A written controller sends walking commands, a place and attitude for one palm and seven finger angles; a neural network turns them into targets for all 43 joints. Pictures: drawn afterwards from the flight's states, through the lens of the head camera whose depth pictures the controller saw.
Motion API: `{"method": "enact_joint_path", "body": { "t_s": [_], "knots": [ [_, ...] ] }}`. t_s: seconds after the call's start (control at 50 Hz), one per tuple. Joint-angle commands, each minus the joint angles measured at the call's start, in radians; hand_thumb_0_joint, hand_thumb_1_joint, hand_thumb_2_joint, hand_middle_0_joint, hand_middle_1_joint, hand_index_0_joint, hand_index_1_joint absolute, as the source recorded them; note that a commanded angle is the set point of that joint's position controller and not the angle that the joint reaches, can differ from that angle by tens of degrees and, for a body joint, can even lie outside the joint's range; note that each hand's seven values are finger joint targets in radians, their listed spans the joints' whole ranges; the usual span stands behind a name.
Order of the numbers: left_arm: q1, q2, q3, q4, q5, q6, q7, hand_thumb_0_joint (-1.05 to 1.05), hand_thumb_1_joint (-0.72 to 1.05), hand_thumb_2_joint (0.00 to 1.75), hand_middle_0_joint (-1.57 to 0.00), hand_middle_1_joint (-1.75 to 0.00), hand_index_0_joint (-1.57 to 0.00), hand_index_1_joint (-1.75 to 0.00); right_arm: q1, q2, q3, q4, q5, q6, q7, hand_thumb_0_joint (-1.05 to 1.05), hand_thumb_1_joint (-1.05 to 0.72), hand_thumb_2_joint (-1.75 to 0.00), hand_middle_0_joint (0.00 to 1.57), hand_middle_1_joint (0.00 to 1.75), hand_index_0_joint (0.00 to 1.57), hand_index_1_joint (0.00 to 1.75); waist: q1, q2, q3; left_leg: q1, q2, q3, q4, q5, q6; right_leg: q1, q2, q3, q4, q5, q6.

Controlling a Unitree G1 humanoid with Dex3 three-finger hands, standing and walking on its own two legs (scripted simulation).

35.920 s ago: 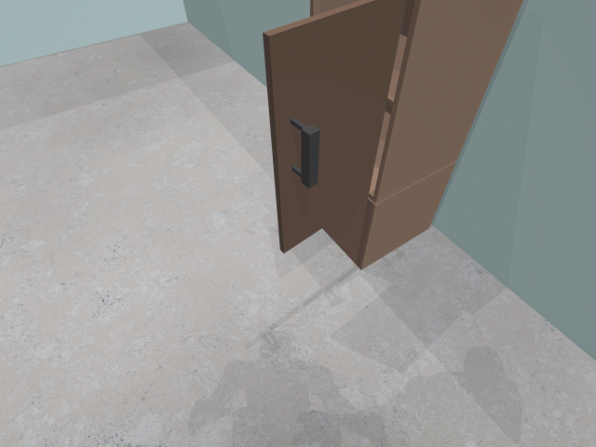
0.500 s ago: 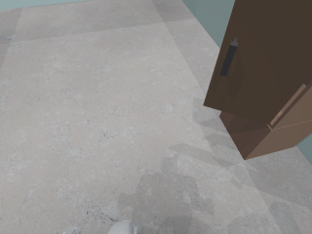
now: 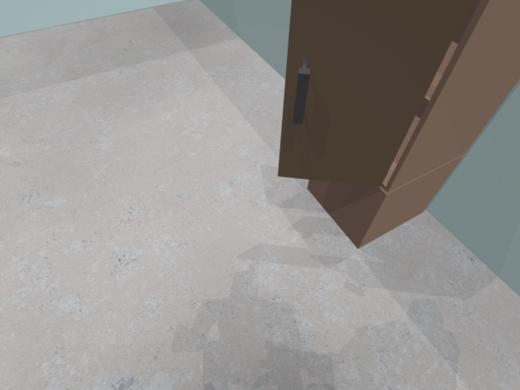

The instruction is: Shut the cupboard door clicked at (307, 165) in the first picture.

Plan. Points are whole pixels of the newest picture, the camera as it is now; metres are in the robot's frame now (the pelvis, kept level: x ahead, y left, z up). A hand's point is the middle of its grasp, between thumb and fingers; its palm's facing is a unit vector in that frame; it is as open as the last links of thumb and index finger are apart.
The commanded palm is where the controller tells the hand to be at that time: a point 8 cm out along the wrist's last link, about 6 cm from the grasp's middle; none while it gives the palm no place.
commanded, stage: take the last steps up to it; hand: left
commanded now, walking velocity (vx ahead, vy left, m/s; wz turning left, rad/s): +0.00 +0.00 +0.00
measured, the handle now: (301, 92) +0.76 -0.07 +0.02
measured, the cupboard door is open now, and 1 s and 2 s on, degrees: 53 53 53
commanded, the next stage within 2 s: come to a stop and stand still in 0.86 s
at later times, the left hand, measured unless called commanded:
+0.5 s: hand (165, 373) +0.17 +0.18 -0.16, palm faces -0.15 -0.98 -0.13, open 7.4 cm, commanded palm none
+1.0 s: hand (247, 289) +0.33 +0.04 -0.17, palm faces -0.14 -0.98 -0.17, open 7.2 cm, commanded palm none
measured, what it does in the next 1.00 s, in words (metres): walks ahead: left foot, then right foot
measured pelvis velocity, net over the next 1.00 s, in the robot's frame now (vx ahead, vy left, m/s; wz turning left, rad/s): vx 0.25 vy -0.13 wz -0.16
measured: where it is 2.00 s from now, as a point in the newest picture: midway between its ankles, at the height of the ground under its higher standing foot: (304, 378)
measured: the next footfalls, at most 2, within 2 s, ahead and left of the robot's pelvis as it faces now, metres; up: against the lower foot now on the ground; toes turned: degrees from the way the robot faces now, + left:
left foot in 0.28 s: +0.08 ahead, +0.11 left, +0.00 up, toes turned +4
right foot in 0.74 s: +0.28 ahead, -0.28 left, +0.00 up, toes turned -11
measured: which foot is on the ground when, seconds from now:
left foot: up 0.00-0.26, down 0.28-0.74, up 0.76-1.00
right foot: down 0.00-0.28, up 0.30-0.72, down 0.74-1.00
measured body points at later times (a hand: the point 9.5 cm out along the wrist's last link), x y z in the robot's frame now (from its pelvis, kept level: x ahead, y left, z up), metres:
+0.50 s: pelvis +0.09 +0.00 +0.02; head +0.12 +0.03 +0.47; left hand +0.18 +0.23 -0.15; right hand +0.02 -0.25 -0.11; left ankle +0.04 +0.11 -0.73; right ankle +0.07 -0.16 -0.64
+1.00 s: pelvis +0.25 -0.13 +0.01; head +0.28 -0.11 +0.46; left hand +0.34 +0.09 -0.16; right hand +0.26 -0.37 -0.13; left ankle +0.29 -0.04 -0.71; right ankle +0.23 -0.22 -0.73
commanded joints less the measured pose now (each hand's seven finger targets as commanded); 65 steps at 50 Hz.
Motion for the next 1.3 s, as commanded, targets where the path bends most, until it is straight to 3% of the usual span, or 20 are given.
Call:
{"method": "enact_joint_path", "body": {
  "t_s": [0.0,0.08,0.16,0.22,0.24,0.26,0.28,0.4,0.6,0.64,0.68,0.7,0.72,0.76,0.84,0.98,1.04,1.12,1.22,1.28],
  "knots": [
    [0.124,0.212,0.044,-0.001,0.005,-0.036,0.036,0.00,0.90,0.90,-0.20,-0.30,-0.20,-0.30,-0.083,-0.083,-0.020,-0.096,0.010,-0.004,-0.019,0.00,-0.90,-0.90,0.20,0.30,0.20,0.30,0.062,-0.237,-0.077,-0.289,-0.059,-0.150,0.387,-0.251,-0.018,0.169,-0.333,0.368,-0.213,0.598,-0.233],
    [0.037,0.140,0.029,-0.011,0.001,-0.041,0.034,0.00,0.90,0.90,-0.20,-0.30,-0.20,-0.30,-0.039,-0.098,-0.022,-0.049,-0.002,-0.017,-0.005,0.00,-0.90,-0.90,0.20,0.30,0.20,0.30,0.016,-0.196,-0.076,-0.268,-0.036,-0.125,0.418,-0.107,-0.038,0.151,-0.217,0.211,-0.229,0.331,-0.207],
    [0.042,0.157,0.038,0.009,0.010,-0.049,0.020,0.00,0.90,0.90,-0.20,-0.30,-0.20,-0.30,-0.062,-0.078,-0.028,-0.064,-0.006,-0.031,0.009,0.00,-0.90,-0.90,0.20,0.30,0.20,0.30,0.021,-0.173,-0.005,-0.160,-0.049,-0.095,0.182,-0.099,-0.022,0.021,-0.207,0.265,-0.302,-0.070,-0.218],
    [0.009,0.142,0.041,0.014,-0.001,-0.042,0.007,0.00,0.90,0.90,-0.20,-0.30,-0.20,-0.30,0.075,-0.074,-0.023,-0.022,-0.009,-0.054,-0.005,0.00,-0.90,-0.90,0.20,0.30,0.20,0.30,-0.043,-0.141,-0.015,0.114,-0.091,-0.037,-0.102,0.064,-0.015,-0.117,-0.128,0.228,-0.206,-0.147,-0.166],
    [0.012,0.100,0.031,0.010,-0.007,-0.039,0.001,0.00,0.90,0.90,-0.20,-0.30,-0.20,-0.30,0.156,-0.116,-0.029,0.005,-0.011,-0.066,-0.015,0.00,-0.90,-0.90,0.20,0.30,0.20,0.30,-0.076,-0.024,-0.038,0.272,-0.033,-0.117,-0.225,0.031,-0.002,-0.230,-0.071,0.188,-0.061,-0.169,-0.122],
    [0.024,0.021,0.016,-0.011,-0.011,-0.037,-0.009,0.00,0.90,0.90,-0.20,-0.30,-0.20,-0.30,0.250,-0.220,-0.054,0.028,-0.027,-0.073,-0.021,0.00,-0.90,-0.90,0.20,0.30,0.20,0.30,-0.105,0.297,-0.058,0.364,0.228,-0.490,-0.356,-0.169,0.070,-0.403,0.060,0.062,0.248,-0.234,-0.055],
    [-0.038,0.042,0.016,-0.062,-0.001,-0.039,-0.016,0.00,0.90,0.90,-0.20,-0.30,-0.20,-0.30,0.301,-0.282,-0.057,0.024,-0.031,-0.075,-0.036,0.00,-0.90,-0.90,0.20,0.30,0.20,0.30,-0.126,0.260,-0.031,0.314,0.409,-0.703,-0.475,-0.300,0.165,-0.486,0.041,0.060,0.446,-0.279,-0.039],
    [0.002,0.023,0.023,0.012,0.011,-0.025,-0.038,0.00,0.90,0.90,-0.20,-0.30,-0.20,-0.30,0.170,-0.135,-0.015,0.024,-0.017,-0.105,-0.038,0.00,-0.90,-0.90,0.20,0.30,0.20,0.30,-0.018,0.123,0.019,0.239,0.226,-0.197,-0.398,0.364,0.088,-0.465,-0.044,0.066,0.615,0.052,0.007],
    [-0.136,0.013,0.001,0.001,0.004,-0.032,-0.043,0.00,0.90,0.90,-0.20,-0.30,-0.20,-0.30,0.206,-0.145,-0.034,0.102,-0.018,-0.094,-0.023,0.00,-0.90,-0.90,0.20,0.30,0.20,0.30,-0.036,0.186,0.077,0.210,0.225,-0.029,-0.368,0.480,0.106,-0.286,-0.037,-0.061,0.165,0.145,-0.021],
    [-0.051,0.033,0.010,0.028,0.003,-0.043,-0.037,0.00,0.90,0.90,-0.20,-0.30,-0.20,-0.30,0.175,-0.166,-0.042,0.106,-0.014,-0.089,-0.024,0.00,-0.90,-0.90,0.20,0.30,0.20,0.30,0.011,0.173,0.031,0.201,0.227,-0.016,-0.269,0.616,0.096,-0.132,-0.005,-0.086,0.092,0.113,-0.044],
    [0.222,0.107,0.034,0.115,0.008,-0.064,-0.021,0.00,0.90,0.90,-0.20,-0.30,-0.20,-0.30,0.141,-0.148,-0.040,0.105,0.000,-0.087,-0.015,0.00,-0.90,-0.90,0.20,0.30,0.20,0.30,0.139,0.030,-0.108,0.041,0.134,0.046,0.064,0.587,0.040,0.278,0.009,-0.063,-0.040,0.168,-0.078],
    [0.363,0.211,0.060,0.161,0.013,-0.079,-0.004,0.00,0.90,0.90,-0.20,-0.30,-0.20,-0.30,0.147,-0.066,-0.025,0.085,0.020,-0.086,-0.005,0.00,-0.90,-0.90,0.20,0.30,0.20,0.30,0.188,-0.230,-0.225,-0.198,-0.011,0.064,0.389,0.034,0.011,0.499,-0.252,0.243,-0.130,0.156,-0.164],
    [0.365,0.246,0.055,0.164,-0.006,-0.077,0.004,0.00,0.90,0.90,-0.20,-0.30,-0.20,-0.30,0.118,-0.030,-0.017,0.046,0.026,-0.079,-0.012,0.00,-0.90,-0.90,0.20,0.30,0.20,0.30,0.160,-0.253,-0.237,-0.284,-0.075,-0.061,0.634,-0.324,0.018,0.437,-0.388,0.438,-0.237,0.232,-0.224],
    [0.178,0.155,0.032,0.118,-0.012,-0.073,0.025,0.00,0.90,0.90,-0.20,-0.30,-0.20,-0.30,0.078,-0.048,-0.031,0.047,0.018,-0.066,-0.012,0.00,-0.90,-0.90,0.20,0.30,0.20,0.30,0.084,-0.201,-0.140,-0.303,0.001,-0.171,0.700,-0.159,0.032,0.233,-0.334,0.348,-0.286,0.131,-0.225],
    [0.021,0.042,-0.006,0.084,0.001,-0.090,0.035,0.00,0.90,0.90,-0.20,-0.30,-0.20,-0.30,0.133,0.007,-0.013,0.082,-0.006,-0.035,-0.003,0.00,-0.90,-0.90,0.20,0.30,0.20,0.30,-0.030,-0.124,-0.071,-0.143,0.015,-0.125,0.451,-0.059,0.014,-0.033,-0.228,0.074,-0.301,0.236,-0.202],
    [0.056,0.015,-0.010,0.124,-0.014,-0.090,0.037,0.00,0.90,0.90,-0.20,-0.30,-0.20,-0.30,0.118,0.026,0.012,0.079,-0.004,-0.059,-0.003,0.00,-0.90,-0.90,0.20,0.30,0.20,0.30,-0.045,-0.028,-0.057,0.107,-0.043,-0.099,-0.130,0.242,0.005,-0.049,-0.172,0.064,-0.179,0.282,-0.162],
    [0.156,-0.026,-0.030,0.136,-0.017,-0.065,0.055,0.00,0.90,0.90,-0.20,-0.30,-0.20,-0.30,0.041,-0.091,0.013,0.064,0.002,-0.063,-0.029,0.00,-0.90,-0.90,0.20,0.30,0.20,0.30,0.015,0.165,-0.062,0.123,0.201,-0.319,-0.213,0.845,0.143,0.002,-0.041,-0.017,-0.064,0.025,-0.011],
    [0.155,0.037,-0.019,0.129,-0.015,-0.032,0.059,0.00,0.90,0.90,-0.20,-0.30,-0.20,-0.30,-0.019,-0.104,0.000,0.055,0.017,-0.043,-0.050,0.00,-0.90,-0.90,0.20,0.30,0.20,0.30,0.018,0.197,-0.055,0.206,0.183,-0.286,-0.217,1.119,0.165,-0.036,-0.050,0.002,0.037,0.001,0.003],
    [0.148,0.028,0.003,0.073,-0.005,-0.012,0.060,0.00,0.90,0.90,-0.20,-0.30,-0.20,-0.30,-0.075,-0.155,-0.043,0.017,0.002,-0.012,-0.045,0.00,-0.90,-0.90,0.20,0.30,0.20,0.30,0.015,0.122,-0.139,0.276,0.214,-0.267,-0.176,1.028,0.222,-0.121,-0.011,0.031,0.195,-0.134,-0.003],
    [0.210,0.028,0.005,0.071,0.004,-0.025,0.060,0.00,0.90,0.90,-0.20,-0.30,-0.20,-0.30,-0.144,-0.141,-0.048,-0.013,0.009,-0.005,-0.034,0.00,-0.90,-0.90,0.20,0.30,0.20,0.30,0.053,0.015,-0.176,0.174,0.112,-0.196,-0.074,0.714,0.141,0.017,-0.037,0.064,-0.042,0.248,-0.014]
  ]
}}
